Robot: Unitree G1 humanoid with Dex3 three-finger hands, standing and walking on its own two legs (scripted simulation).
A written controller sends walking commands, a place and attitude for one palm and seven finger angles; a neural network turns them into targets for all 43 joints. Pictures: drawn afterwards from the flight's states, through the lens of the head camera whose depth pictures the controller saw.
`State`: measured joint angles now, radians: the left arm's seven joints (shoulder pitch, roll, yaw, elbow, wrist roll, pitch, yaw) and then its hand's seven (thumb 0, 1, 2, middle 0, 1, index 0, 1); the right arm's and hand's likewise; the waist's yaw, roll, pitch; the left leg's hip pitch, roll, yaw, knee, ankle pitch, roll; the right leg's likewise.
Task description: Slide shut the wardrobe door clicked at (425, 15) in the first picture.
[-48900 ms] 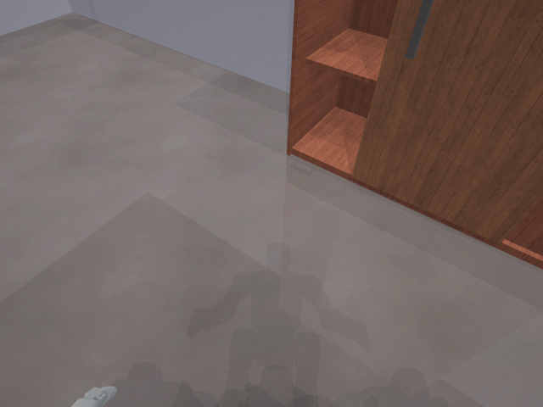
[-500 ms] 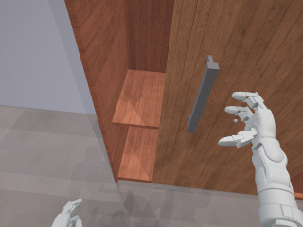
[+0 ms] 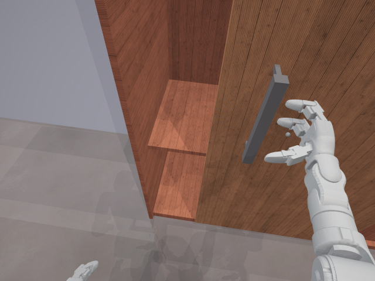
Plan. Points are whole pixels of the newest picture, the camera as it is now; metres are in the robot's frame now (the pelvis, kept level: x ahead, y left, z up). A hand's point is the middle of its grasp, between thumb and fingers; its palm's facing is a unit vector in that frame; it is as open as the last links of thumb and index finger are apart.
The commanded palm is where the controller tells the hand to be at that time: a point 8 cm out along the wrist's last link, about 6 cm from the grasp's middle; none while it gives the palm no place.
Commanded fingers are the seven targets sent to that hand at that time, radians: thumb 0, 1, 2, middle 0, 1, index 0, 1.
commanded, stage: move the hooked fingers beside the handle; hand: right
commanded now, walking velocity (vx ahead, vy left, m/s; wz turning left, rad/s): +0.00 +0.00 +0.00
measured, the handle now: (260, 120) +0.46 -0.11 +0.10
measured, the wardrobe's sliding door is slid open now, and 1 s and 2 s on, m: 0.22 0.22 0.22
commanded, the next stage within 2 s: feel for the door with the fingertips in 0.68 s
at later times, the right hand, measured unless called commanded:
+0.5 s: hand (291, 139) +0.40 -0.17 +0.11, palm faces +0.05 +1.00 -0.01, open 14.0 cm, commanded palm +0.37 -0.22 +0.11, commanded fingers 0.00 0.50 -0.30 0.30 1.20 0.30 1.20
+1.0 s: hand (279, 142) +0.39 -0.15 +0.11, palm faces +0.02 +1.00 -0.01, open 14.0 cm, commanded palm +0.37 -0.19 +0.11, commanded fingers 0.00 0.50 -0.30 0.30 1.20 0.30 1.20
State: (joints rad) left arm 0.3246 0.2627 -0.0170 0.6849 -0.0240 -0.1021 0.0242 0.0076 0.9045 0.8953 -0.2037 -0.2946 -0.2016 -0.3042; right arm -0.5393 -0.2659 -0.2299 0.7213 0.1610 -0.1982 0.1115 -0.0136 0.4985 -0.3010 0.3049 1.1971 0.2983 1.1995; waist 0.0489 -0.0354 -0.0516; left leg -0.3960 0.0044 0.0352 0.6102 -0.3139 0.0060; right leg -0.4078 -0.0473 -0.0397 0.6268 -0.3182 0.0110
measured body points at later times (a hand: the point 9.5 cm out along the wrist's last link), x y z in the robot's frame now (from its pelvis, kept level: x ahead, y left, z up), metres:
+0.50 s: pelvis +0.00 -0.01 +0.00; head +0.02 -0.01 +0.45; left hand +0.11 +0.24 -0.11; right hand +0.39 -0.22 +0.11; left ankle +0.00 +0.12 -0.73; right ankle +0.00 -0.13 -0.73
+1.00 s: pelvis +0.00 -0.01 +0.00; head +0.01 +0.00 +0.45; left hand +0.11 +0.23 -0.11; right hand +0.39 -0.20 +0.11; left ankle +0.00 +0.12 -0.73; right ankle +0.00 -0.13 -0.73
